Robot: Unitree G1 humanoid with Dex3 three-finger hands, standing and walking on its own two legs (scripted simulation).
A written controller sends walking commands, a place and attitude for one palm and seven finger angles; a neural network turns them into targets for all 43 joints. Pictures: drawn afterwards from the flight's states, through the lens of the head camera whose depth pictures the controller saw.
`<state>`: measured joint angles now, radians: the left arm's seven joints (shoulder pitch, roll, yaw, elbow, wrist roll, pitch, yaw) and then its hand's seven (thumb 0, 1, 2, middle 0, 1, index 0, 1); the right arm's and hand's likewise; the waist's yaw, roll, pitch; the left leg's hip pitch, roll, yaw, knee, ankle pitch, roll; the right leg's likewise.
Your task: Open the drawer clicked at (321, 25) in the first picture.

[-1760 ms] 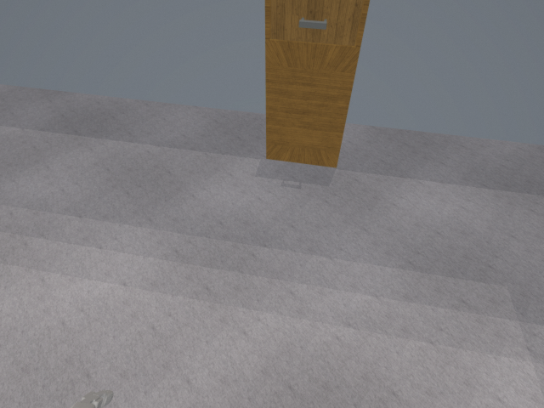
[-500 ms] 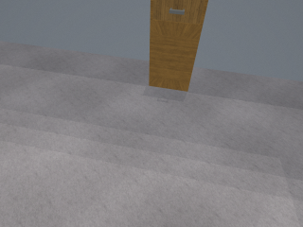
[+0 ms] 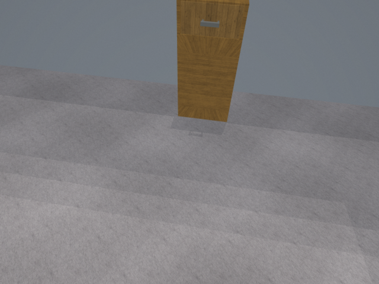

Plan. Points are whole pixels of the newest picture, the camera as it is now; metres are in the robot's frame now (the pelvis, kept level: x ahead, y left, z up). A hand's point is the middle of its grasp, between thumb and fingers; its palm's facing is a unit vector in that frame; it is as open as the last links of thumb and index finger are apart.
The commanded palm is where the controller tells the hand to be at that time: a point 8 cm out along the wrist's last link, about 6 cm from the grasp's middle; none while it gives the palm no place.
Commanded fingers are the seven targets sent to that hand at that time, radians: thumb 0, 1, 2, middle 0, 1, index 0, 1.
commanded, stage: walk to a spot facing it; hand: left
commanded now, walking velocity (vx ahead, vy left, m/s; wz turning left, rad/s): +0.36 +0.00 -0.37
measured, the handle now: (210, 22) +1.47 -0.01 +0.00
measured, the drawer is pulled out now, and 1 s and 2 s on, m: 0.00 0.00 0.00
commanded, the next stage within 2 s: turn to face it in 1.24 s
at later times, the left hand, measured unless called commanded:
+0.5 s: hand out of the picture +0.09 +0.14 -0.17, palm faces -0.06 -0.98 -0.17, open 7.4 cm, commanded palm none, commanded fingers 0.00 0.90 0.90 -0.20 -0.30 -0.20 -0.30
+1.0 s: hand (161, 166) +0.52 +0.14 -0.17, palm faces -0.24 -0.96 -0.14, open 7.4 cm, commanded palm none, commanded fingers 0.00 0.90 0.90 -0.20 -0.30 -0.20 -0.30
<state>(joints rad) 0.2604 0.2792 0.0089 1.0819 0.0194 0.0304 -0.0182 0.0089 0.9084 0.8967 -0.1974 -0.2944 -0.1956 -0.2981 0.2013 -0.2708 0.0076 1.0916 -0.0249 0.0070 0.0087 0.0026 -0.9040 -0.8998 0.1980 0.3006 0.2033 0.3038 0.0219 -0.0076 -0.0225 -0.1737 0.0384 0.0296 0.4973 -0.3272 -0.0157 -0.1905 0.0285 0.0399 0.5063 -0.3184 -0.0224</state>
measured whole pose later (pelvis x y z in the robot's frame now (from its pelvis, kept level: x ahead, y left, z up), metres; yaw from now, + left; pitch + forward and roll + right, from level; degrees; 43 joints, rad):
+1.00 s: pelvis +0.41 -0.02 +0.01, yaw -17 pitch -1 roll +0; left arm 0.21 0.18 0.08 1.01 0.03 0.02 -0.02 0.01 0.91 0.90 -0.19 -0.29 -0.19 -0.30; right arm 0.39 -0.15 -0.04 1.10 -0.01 -0.08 -0.02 0.00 -0.92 -0.90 0.20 0.30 0.20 0.30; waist 0.00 -0.05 0.02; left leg -0.06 0.00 0.28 0.34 -0.28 0.07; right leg -0.66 -0.12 -0.02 1.05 -0.10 0.02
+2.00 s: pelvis +0.69 -0.17 +0.00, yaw -13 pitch -1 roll -1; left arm 0.22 0.21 0.08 0.98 0.02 0.05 0.03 0.01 0.91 0.90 -0.20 -0.29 -0.19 -0.30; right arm 0.18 -0.18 -0.04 0.97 -0.02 0.02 0.00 0.00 -0.92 -0.90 0.20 0.30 0.20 0.30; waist 0.01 -0.01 0.07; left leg -0.33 0.00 0.08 0.49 -0.15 0.07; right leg -0.47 -0.09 -0.02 1.05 -0.41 0.07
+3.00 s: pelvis +0.77 -0.16 +0.01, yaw -2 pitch -1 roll +1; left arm 0.29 0.19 0.06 1.08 0.03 0.00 -0.01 0.01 0.91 0.90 -0.19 -0.29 -0.19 -0.30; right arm 0.30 -0.16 -0.04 1.05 -0.01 -0.06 -0.02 -0.02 -0.95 -0.90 0.20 0.30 0.20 0.30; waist 0.02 -0.05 0.02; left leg -0.04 -0.01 0.16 0.33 -0.28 0.04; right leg -0.53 -0.11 -0.08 1.02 -0.27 0.02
